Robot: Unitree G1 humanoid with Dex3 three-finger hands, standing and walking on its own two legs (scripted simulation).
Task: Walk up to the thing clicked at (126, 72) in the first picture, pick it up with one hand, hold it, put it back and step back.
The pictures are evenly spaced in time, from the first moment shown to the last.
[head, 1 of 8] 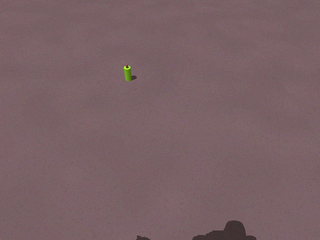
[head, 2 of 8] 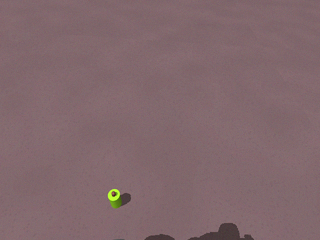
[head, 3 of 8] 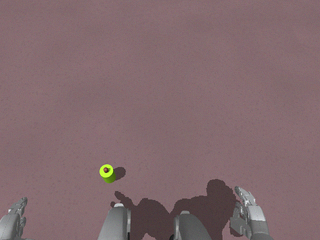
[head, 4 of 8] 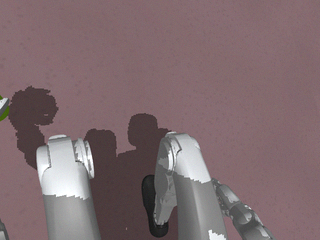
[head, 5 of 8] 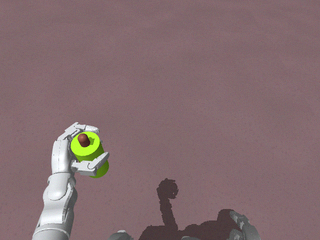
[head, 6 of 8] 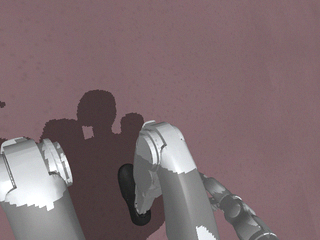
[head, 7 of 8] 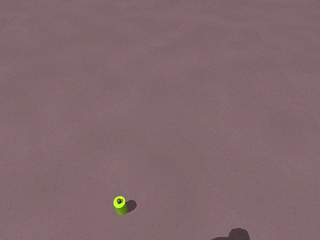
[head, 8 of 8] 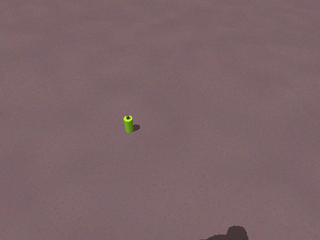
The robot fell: no
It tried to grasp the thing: yes
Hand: left
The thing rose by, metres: 0.67
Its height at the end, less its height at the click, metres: +0.00
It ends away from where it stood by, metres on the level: 0.00
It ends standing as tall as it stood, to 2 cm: yes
